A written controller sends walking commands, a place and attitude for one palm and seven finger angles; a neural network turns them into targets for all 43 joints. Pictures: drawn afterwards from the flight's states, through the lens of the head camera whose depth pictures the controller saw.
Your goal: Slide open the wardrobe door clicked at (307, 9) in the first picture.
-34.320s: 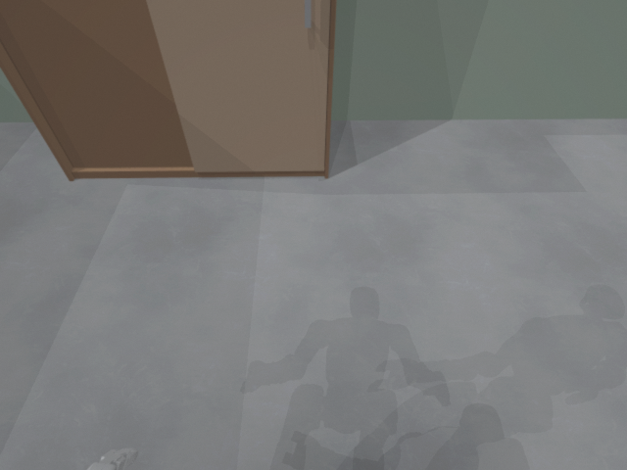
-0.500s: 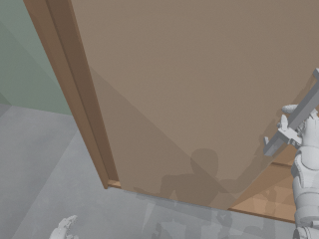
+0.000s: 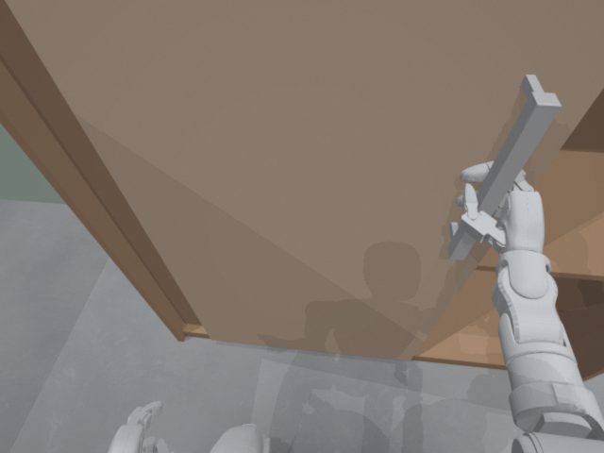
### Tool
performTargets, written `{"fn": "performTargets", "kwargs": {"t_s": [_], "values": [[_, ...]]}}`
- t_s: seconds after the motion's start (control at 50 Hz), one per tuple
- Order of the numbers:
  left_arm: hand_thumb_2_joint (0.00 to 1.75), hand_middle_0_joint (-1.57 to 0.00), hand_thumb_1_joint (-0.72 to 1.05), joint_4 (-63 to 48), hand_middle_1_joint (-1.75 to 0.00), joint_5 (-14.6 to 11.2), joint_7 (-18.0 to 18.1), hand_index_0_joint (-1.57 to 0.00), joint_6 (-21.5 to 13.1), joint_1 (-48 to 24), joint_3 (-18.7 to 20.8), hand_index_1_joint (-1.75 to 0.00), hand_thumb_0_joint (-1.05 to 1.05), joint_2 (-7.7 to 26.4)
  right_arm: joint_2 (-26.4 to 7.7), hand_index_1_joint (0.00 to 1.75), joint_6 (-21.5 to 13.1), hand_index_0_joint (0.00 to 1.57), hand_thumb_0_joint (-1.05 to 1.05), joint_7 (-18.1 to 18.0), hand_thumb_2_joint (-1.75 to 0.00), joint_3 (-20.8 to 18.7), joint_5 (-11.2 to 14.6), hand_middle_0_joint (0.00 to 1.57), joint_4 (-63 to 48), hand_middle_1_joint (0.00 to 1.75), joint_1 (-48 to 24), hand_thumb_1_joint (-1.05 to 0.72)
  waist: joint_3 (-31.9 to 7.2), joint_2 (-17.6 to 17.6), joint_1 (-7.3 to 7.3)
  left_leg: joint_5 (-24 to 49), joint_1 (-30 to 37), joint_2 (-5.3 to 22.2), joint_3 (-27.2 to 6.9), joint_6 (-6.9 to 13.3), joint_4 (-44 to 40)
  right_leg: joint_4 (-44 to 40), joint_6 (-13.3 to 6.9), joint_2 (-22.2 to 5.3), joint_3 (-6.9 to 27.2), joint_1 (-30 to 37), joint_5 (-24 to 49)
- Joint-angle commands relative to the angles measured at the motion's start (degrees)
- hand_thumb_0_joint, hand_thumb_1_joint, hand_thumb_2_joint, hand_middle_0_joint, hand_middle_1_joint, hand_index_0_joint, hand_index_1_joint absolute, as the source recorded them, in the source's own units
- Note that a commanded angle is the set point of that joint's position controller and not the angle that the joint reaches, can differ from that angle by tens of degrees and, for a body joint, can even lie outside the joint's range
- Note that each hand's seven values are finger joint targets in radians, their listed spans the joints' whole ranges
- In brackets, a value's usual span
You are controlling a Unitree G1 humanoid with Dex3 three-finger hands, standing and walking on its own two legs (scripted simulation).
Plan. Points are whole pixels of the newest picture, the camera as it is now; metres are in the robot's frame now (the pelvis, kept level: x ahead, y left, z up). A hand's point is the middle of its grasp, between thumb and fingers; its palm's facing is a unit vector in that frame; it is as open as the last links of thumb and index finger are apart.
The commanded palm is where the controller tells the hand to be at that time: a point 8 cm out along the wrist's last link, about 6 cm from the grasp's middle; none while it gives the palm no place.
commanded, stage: stop walking and hold the door there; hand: right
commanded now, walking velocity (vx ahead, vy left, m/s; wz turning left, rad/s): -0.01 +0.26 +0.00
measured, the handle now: (487, 183) +0.44 -0.21 +0.12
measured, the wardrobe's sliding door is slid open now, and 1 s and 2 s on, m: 0.51 0.51 0.51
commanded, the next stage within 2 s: loosen the grip on the handle in 0.68 s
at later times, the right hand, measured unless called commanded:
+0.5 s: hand (468, 216) +0.40 -0.18 +0.10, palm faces +0.13 +0.98 -0.12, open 5.1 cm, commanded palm +0.37 -0.22 +0.10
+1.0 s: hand (472, 212) +0.40 -0.19 +0.11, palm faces +0.19 +0.98 -0.11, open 7.4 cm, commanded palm +0.35 -0.23 +0.10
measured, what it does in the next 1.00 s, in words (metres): steps on the spot: left foot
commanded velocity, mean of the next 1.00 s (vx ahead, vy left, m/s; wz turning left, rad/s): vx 0.00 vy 0.01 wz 0.00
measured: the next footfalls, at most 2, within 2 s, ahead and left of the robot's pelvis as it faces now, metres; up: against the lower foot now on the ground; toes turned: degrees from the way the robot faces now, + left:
left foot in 0.14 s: +0.05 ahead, +0.10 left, +0.00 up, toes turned +3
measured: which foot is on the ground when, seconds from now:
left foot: up 0.00-0.12, down 0.14-1.00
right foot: down 0.00-1.00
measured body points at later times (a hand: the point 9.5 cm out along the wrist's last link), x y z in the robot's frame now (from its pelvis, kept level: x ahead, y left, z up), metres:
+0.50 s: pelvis +0.00 -0.02 +0.01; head +0.05 -0.04 +0.45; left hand +0.17 +0.24 -0.08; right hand +0.38 -0.24 +0.10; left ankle +0.02 +0.10 -0.73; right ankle -0.02 -0.12 -0.73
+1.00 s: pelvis -0.02 +0.00 +0.00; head +0.00 -0.01 +0.45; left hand +0.10 +0.26 -0.10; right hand +0.38 -0.24 +0.11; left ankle +0.01 +0.10 -0.73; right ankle -0.02 -0.12 -0.73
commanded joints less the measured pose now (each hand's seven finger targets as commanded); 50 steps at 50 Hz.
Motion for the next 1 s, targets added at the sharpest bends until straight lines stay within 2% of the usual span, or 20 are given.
{"fn": "performTargets", "kwargs": {"t_s": [0.0,0.08,0.14,0.18,0.3,0.34,0.38,0.4,0.44,0.52,0.58,0.74,0.76,0.78,0.8,0.82,0.86,0.88,0.94,0.98], "values": [[0.90,-0.20,0.90,-7.4,-0.30,0.2,-0.3,-0.20,-3.4,-1.5,1.9,-0.30,0.00,9.3,-9.9,1.40,-2.4,0.45,0.00,-0.1,-0.90,-1.5,0.2,0.45,-20.8,1.40,-23.6,-0.90,-17.8,-11.1,0.09,5.4,2.5,-2.8,1.2,0.9,-7.7,-7.2,-9.1,-14.2,10.0,12.4,37.9],[0.90,-0.20,0.90,-8.9,-0.30,0.2,-0.8,-0.20,-4.1,-3.2,0.6,-0.30,0.00,8.4,-10.8,1.40,-1.0,0.45,0.00,-0.1,-0.90,-1.9,0.4,0.45,-23.0,1.40,-22.0,-0.90,-20.2,-12.7,-0.67,13.7,15.6,-3.4,0.6,1.6,-21.6,-4.2,-5.9,-13.2,6.8,7.4,26.6],[0.90,-0.20,0.90,-9.2,-0.30,0.2,-0.6,-0.20,-4.3,-2.9,0.1,-0.30,0.00,6.3,-14.8,1.40,-0.3,0.45,0.00,-1.2,-0.90,-4.9,0.0,0.45,-22.6,1.40,-21.6,-0.90,-21.9,5.1,0.64,34.8,23.5,10.3,-14.4,7.0,-27.6,5.9,0.0,-2.4,-0.4,-3.0,1.3],[0.90,-0.20,0.90,-9.5,-0.30,-0.2,-0.7,-0.20,-4.7,-3.3,0.4,-0.30,0.00,6.7,-13.2,1.40,1.0,0.45,0.00,-1.0,-0.90,-5.8,1.2,0.45,-19.5,1.40,-17.1,-0.90,-21.9,13.2,-1.25,39.1,25.9,12.6,-16.0,9.7,-29.7,15.2,0.4,1.4,3.9,-6.9,-11.6],[0.90,-0.20,0.90,-8.6,-0.30,0.8,0.8,-0.20,-4.8,-5.0,-0.8,-0.30,0.00,6.4,-11.1,1.40,-0.2,0.45,0.00,-1.6,-0.90,-5.2,0.7,0.45,-21.1,1.40,-18.9,-0.90,-24.2,3.8,-0.64,44.3,26.1,7.2,-5.2,5.9,-21.9,-7.6,0.0,0.6,1.3,3.4,6.6],[0.90,-0.20,0.90,-9.6,-0.30,0.6,0.6,-0.20,-4.3,-5.9,0.3,-0.30,0.00,8.3,-8.5,1.40,-0.7,0.45,0.00,-1.4,-0.90,-2.0,1.1,0.45,-24.6,1.40,-21.1,-0.90,-25.1,-4.2,-1.15,36.2,19.4,2.5,-2.0,2.1,-19.2,-9.9,-2.4,-7.5,7.3,11.9,29.6],[0.90,-0.20,0.90,-10.3,-0.30,0.3,-0.1,-0.20,-3.8,-6.5,-0.3,-0.30,0.00,7.4,-3.8,1.40,-0.6,0.45,0.00,-0.7,-0.90,2.2,1.4,0.45,-24.1,1.40,-20.1,-0.90,-23.0,-12.2,-0.52,19.6,13.6,-1.3,-0.8,1.0,-17.8,-9.1,-5.8,-12.6,11.7,14.0,38.5],[0.90,-0.20,0.90,-10.2,-0.30,0.7,-0.3,-0.20,-3.6,-6.6,-0.2,-0.30,0.00,7.9,-6.2,1.40,-0.8,0.45,0.00,-0.9,-0.90,0.5,0.8,0.45,-24.0,1.40,-20.9,-0.90,-20.4,-14.8,-0.44,13.9,12.1,-1.8,-0.5,1.4,-16.3,-10.3,-6.5,-13.3,12.9,12.5,39.8],[0.90,-0.20,0.90,-10.5,-0.30,0.8,-0.8,-0.20,-3.2,-6.1,0.3,-0.30,0.00,8.3,-6.2,1.40,-0.8,0.45,0.00,-1.0,-0.90,0.6,0.2,0.45,-24.1,1.40,-20.9,-0.90,-19.1,-13.6,-0.74,9.4,12.2,-2.4,-0.1,2.0,-17.8,-10.0,-6.0,-13.0,11.2,11.7,37.9],[0.90,-0.20,0.90,-11.8,-0.30,0.4,-1.1,-0.20,-3.2,-5.7,0.3,-0.30,0.00,7.9,-0.1,1.40,-0.4,0.45,0.00,-0.3,-0.90,6.9,0.8,0.45,-25.7,1.40,-21.6,-0.90,-22.7,-9.3,0.11,27.7,17.1,-0.7,-1.0,2.3,-22.6,-5.3,-2.5,-9.3,6.2,12.7,36.4],[0.90,-0.20,0.90,-11.5,-0.30,0.2,-0.5,-0.20,-2.8,-4.5,0.9,-0.30,0.00,8.7,-4.4,1.40,0.2,0.45,0.00,-1.1,-0.90,3.2,1.0,0.45,-24.0,1.40,-19.8,-0.90,-26.1,-4.4,0.26,40.2,21.2,1.7,-3.3,2.8,-21.8,-3.7,-1.1,-7.6,4.6,10.0,31.2],[0.90,-0.20,0.90,-10.8,-0.30,0.4,0.5,-0.20,-1.7,-4.6,0.0,-0.30,0.00,8.1,-3.7,1.40,1.1,0.45,0.00,-1.3,-0.90,4.1,1.5,0.45,-19.3,1.40,-20.5,-0.90,-24.8,-1.9,0.05,34.6,20.7,2.0,-3.5,2.2,-22.9,-7.0,-1.8,-7.0,5.1,6.7,21.4],[0.90,-0.20,0.90,-13.7,-0.30,-2.2,0.0,-0.20,-4.5,0.2,-1.4,-0.30,0.00,5.9,-40.4,1.40,-2.8,0.45,0.00,-4.2,-0.90,-22.7,-4.9,0.45,-32.2,1.40,-54.5,-0.90,-25.9,-12.2,-1.83,5.4,16.0,-1.1,-4.4,0.5,-22.6,-12.7,-2.1,-2.6,4.2,9.5,11.3],[0.90,-0.20,0.90,-6.6,-0.30,3.0,-0.9,-0.20,-7.0,1.4,4.0,-0.30,0.00,7.4,-19.2,1.40,6.4,0.45,0.00,0.8,-0.84,-10.0,-7.0,0.45,-4.3,1.40,-41.7,-0.78,-34.6,-2.6,3.43,30.1,15.2,-5.2,-0.7,4.6,-21.7,-9.9,-1.0,0.7,1.8,9.4,28.1],[0.90,-0.20,0.90,-6.9,-0.30,1.4,-1.9,-0.20,-6.4,5.5,4.1,-0.30,0.00,10.9,-13.4,1.40,7.3,0.45,0.00,0.7,-0.78,-8.7,-1.6,0.45,-6.1,1.40,-35.7,-0.66,-31.3,5.1,5.56,34.4,13.2,-5.6,0.9,3.4,-22.3,-6.1,-0.8,0.2,4.5,7.5,34.1],[0.90,-0.20,0.90,-6.7,-0.30,0.9,-2.3,-0.20,-6.0,5.2,3.7,-0.30,0.00,10.8,-8.7,1.40,8.3,0.45,0.00,1.9,-0.73,-6.2,0.2,0.45,-8.0,1.40,-32.7,-0.54,-33.4,5.4,4.55,35.1,12.7,-5.2,-0.1,2.7,-21.6,-5.3,-0.7,-0.3,4.5,9.5,34.4],[0.90,-0.20,0.90,-6.4,-0.30,0.7,-2.6,-0.20,-5.8,3.3,3.6,-0.30,0.00,11.1,-14.6,1.40,8.1,0.45,0.00,2.2,-0.61,-13.7,3.6,0.45,-3.1,1.40,-26.7,-0.30,-26.0,2.5,2.19,33.8,13.8,-5.2,-0.7,3.1,-23.1,-5.6,-1.3,0.9,3.9,5.8,27.2],[0.90,-0.20,0.90,-7.2,-0.30,0.9,-3.5,-0.20,-5.9,2.3,3.0,-0.30,0.00,10.4,-8.0,1.40,6.9,0.45,0.00,2.5,-0.55,-6.7,4.4,0.45,-7.6,1.40,-28.2,-0.17,-25.0,-1.5,2.56,31.6,13.1,-4.3,-1.2,3.3,-22.9,-5.4,-1.0,1.4,3.3,5.0,22.8],[0.90,-0.20,0.90,-7.0,-0.30,1.1,-4.7,-0.20,-5.8,2.6,2.8,-0.30,0.00,9.8,-9.2,1.40,3.9,0.45,0.00,1.0,-0.37,-5.3,1.1,0.45,-5.2,1.40,-28.2,0.19,-18.3,-7.9,2.54,19.8,8.0,-4.1,-1.6,4.1,-23.2,-5.0,-1.2,2.2,3.3,-1.2,10.0],[0.90,-0.20,0.90,-8.1,-0.30,1.3,-5.3,-0.20,-5.6,2.6,3.1,-0.30,0.00,10.1,-10.2,1.38,2.4,0.44,0.00,-0.2,-0.26,-4.7,-1.2,0.44,-5.2,1.38,-28.3,0.43,-19.1,-6.0,2.89,15.9,7.5,-4.0,-2.1,3.9,-23.0,-4.4,-1.8,2.8,3.2,-3.5,6.1]]}}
